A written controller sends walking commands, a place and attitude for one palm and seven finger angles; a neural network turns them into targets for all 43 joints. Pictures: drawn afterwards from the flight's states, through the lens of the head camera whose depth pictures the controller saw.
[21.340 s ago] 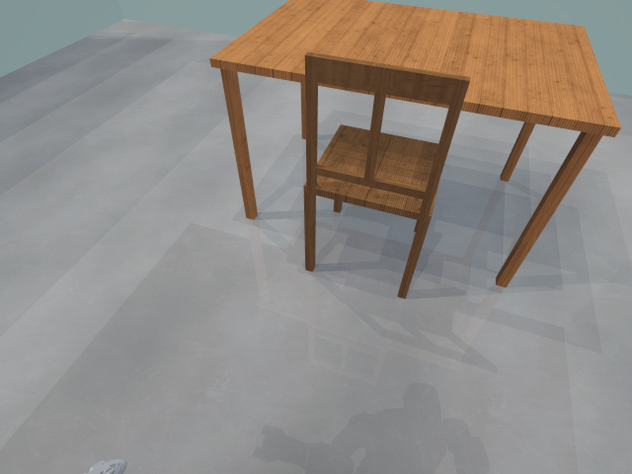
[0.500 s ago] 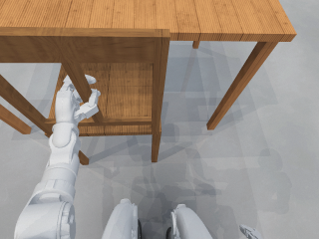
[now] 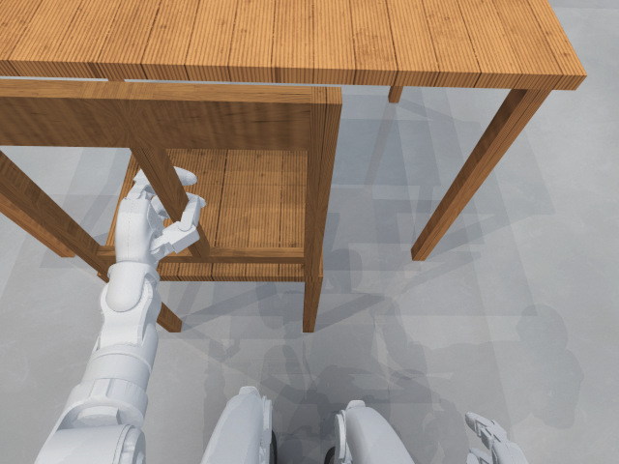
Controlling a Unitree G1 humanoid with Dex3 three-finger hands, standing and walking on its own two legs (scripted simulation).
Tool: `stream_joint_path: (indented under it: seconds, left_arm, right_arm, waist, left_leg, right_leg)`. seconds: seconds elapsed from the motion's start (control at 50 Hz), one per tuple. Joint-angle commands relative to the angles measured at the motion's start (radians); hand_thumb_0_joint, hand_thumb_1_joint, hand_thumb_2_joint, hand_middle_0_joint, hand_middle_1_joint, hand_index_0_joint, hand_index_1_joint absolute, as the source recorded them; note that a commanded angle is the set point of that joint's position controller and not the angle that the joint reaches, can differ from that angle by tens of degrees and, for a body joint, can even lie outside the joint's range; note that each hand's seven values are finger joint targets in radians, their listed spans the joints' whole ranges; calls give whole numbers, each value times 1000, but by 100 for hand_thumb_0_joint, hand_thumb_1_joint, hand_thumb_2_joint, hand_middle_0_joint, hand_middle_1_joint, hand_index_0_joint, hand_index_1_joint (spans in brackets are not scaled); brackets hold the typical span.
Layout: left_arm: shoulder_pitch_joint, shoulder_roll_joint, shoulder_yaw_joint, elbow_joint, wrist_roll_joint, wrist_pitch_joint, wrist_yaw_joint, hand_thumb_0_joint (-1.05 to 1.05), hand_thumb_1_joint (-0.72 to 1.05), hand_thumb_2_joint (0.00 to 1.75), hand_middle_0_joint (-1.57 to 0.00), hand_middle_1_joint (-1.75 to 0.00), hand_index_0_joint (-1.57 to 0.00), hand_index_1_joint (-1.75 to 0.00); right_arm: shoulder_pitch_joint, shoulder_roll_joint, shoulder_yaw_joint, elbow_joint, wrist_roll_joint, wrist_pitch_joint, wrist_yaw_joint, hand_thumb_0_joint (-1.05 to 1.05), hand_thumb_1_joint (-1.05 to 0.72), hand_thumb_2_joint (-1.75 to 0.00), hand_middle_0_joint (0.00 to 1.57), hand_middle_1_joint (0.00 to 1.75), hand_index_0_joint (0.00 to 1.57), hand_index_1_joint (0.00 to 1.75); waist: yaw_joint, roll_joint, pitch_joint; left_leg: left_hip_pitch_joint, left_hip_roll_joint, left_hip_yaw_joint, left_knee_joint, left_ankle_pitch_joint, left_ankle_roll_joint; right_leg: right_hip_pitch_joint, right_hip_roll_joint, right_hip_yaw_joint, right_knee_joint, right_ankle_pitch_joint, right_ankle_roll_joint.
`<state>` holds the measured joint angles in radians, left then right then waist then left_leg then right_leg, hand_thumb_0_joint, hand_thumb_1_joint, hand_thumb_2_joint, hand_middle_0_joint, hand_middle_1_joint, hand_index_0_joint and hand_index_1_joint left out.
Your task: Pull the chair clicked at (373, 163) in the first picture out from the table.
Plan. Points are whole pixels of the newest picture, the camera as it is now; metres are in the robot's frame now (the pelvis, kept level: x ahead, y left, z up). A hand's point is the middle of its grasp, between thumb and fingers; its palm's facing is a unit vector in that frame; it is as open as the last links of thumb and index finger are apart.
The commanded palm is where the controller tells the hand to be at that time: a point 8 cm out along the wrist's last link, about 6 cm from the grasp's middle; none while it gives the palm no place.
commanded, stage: step backward, pulling the chair out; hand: left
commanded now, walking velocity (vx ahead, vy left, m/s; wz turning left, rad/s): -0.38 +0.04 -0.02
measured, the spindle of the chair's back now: (179, 208) +0.44 +0.18 +0.01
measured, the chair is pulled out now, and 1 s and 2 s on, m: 0.04 0.18 0.26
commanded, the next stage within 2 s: none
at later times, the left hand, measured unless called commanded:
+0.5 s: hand (198, 243) +0.37 +0.14 +0.04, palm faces -0.06 -0.99 -0.14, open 5.5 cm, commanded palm +0.35 +0.19 +0.04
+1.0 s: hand (236, 320) +0.28 +0.09 +0.05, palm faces +0.00 -0.99 -0.15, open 5.7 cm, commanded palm +0.28 +0.14 +0.05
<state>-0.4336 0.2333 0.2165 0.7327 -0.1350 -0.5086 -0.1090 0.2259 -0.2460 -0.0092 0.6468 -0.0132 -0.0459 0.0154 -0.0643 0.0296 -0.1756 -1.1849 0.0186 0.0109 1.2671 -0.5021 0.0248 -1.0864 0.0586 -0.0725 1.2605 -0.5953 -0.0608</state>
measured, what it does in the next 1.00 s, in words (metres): lifts its left foot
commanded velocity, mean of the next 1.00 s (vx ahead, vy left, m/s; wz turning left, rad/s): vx -0.38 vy -0.01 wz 0.04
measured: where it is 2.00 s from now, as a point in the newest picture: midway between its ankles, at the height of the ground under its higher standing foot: outside the picture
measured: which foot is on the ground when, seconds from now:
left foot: down 0.00-0.82, up 0.84-1.00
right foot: down 0.00-1.00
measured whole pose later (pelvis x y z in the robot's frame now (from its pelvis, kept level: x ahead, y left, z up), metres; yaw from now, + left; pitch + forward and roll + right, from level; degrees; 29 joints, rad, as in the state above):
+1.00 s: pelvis -0.07 -0.01 +0.11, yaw -1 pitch +6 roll +0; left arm -0.48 0.09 0.01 1.06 -0.10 -0.21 0.13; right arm 0.18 -0.34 -0.05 0.77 0.08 0.04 -0.10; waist -0.06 0.05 0.07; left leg -0.44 -0.02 -0.03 0.72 -0.42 -0.01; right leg -0.45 0.06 -0.03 0.48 -0.14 -0.06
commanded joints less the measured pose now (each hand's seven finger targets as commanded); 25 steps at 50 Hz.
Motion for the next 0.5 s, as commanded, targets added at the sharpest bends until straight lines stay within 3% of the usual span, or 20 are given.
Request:
stream_joint_path:
  seconds: [0.0, 0.02, 0.04, 0.06, 0.1, 0.14, 0.18, 0.24, 0.3, 0.36, 0.4, 0.42, 0.44, 0.48]
  left_arm:
    - [-344, 331, 2, -376, 106, 147, 150, 0, 90, 90, -50, -145, -50, -145]
    - [-290, 257, -43, -376, 100, 194, 168, 0, 90, 90, -50, -145, -50, -145]
    - [-241, 248, -50, -332, 104, 242, 181, 0, 90, 90, -50, -145, -50, -145]
    - [-166, 207, -91, -222, 111, 288, 193, 0, 90, 90, -50, -145, -50, -145]
    - [-168, 194, -112, -142, 123, 338, 222, 0, 90, 90, -50, -145, -50, -145]
    - [-232, 205, -116, -114, 130, 350, 243, 0, 90, 90, -50, -145, -50, -145]
    - [-283, 200, -125, -68, 125, 334, 250, 0, 90, 90, -50, -145, -50, -145]
    - [-300, 165, -150, -10, 121, 311, 246, 0, 90, 90, -50, -145, -50, -145]
    - [-310, 113, -184, 27, 106, 292, 225, 0, 90, 90, -50, -145, -50, -145]
    - [-267, 103, -178, 36, 94, 280, 204, 0, 90, 90, -50, -145, -50, -145]
    - [-251, 94, -183, 11, 87, 275, 190, 0, 90, 90, -50, -145, -50, -145]
    - [-239, 98, -176, 4, 84, 274, 185, 0, 90, 90, -50, -145, -50, -145]
    - [-218, 111, -159, -9, 79, 272, 183, 0, 90, 90, -50, -145, -50, -145]
    - [-214, 101, -166, -23, 85, 268, 175, 0, 90, 90, -50, -145, -50, -145]
  right_arm:
    - [127, -139, -46, -172, 74, 77, -66, 0, -90, -90, 20, 30, 20, 30]
    - [131, -134, -44, -177, 79, 92, -78, 0, -90, -90, 20, 30, 20, 30]
    - [111, -147, -42, -179, 80, 108, -87, 0, -90, -90, 20, 30, 20, 30]
    - [96, -144, -34, -167, 82, 131, -93, 0, -90, -90, 20, 30, 20, 30]
    - [90, -146, -24, -146, 85, 162, -102, 0, -90, -90, 20, 30, 20, 30]
    - [96, -157, -23, -137, 84, 179, -112, 0, -90, -90, 20, 30, 20, 30]
    - [92, -159, -21, -121, 79, 188, -120, 0, -90, -90, 20, 30, 20, 30]
    - [93, -164, -32, -98, 67, 189, -126, 0, -90, -90, 20, 30, 20, 30]
    - [85, -158, -44, -80, 54, 182, -124, 0, -90, -90, 20, 30, 20, 30]
    - [64, -156, -56, -75, 39, 167, -120, 0, -90, -90, 20, 30, 20, 30]
    - [45, -151, -59, -82, 30, 156, -114, 0, -90, -90, 20, 30, 20, 30]
    - [35, -152, -61, -84, 27, 151, -112, 0, -90, -90, 20, 30, 20, 30]
    - [34, -154, -63, -87, 24, 146, -113, 0, -90, -90, 20, 30, 20, 30]
    - [39, -149, -62, -80, 20, 134, -108, 0, -90, -90, 20, 30, 20, 30]
  waist:
    - [-1, 89, -542]
    - [-12, 48, -501]
    - [-12, 35, -492]
    - [-19, -9, -383]
    - [-27, -54, -289]
    - [-32, -38, -287]
    - [-29, 9, -268]
    - [-10, 142, -266]
    - [-3, 204, -266]
    - [12, 224, -257]
    - [22, 245, -237]
    - [26, 229, -227]
    - [34, 200, -244]
    - [25, 157, -243]
  left_leg:
    - [679, -6, -20, -301, 330, 26]
    - [665, -6, -21, -313, 356, 30]
    - [663, 4, -29, -328, 383, 26]
    - [631, 15, -40, -359, 338, 21]
    - [585, 21, -42, -391, 327, 22]
    - [636, 22, -38, -454, 393, 15]
    - [721, 37, -41, -506, 491, 14]
    - [892, 81, -86, -558, 701, 23]
    - [1004, 132, -150, -627, 804, 28]
    - [1085, 192, -218, -722, 862, 47]
    - [1099, 220, -241, -771, 839, 56]
    - [1092, 231, -250, -794, 805, 59]
    - [1116, 239, -258, -786, 861, 69]
    - [1164, 249, -222, -751, 958, 74]
  right_leg:
    - [583, -81, 227, -467, 521, 54]
    - [593, -87, 212, -472, 622, 78]
    - [584, -91, 193, -459, 671, 82]
    - [560, -95, 184, -486, 616, 97]
    - [603, -119, 215, -532, 673, 134]
    - [669, -130, 191, -558, 823, 143]
    - [663, -116, 157, -585, 851, 141]
    - [596, -71, 125, -604, 737, 118]
    - [544, -30, 101, -597, 522, 86]
    - [517, -4, 98, -546, 272, 68]
    - [518, -5, 106, -508, 173, 58]
    - [528, -6, 107, -493, 149, 55]
    - [541, -7, 112, -502, 157, 54]
    - [558, -18, 116, -569, 214, 56]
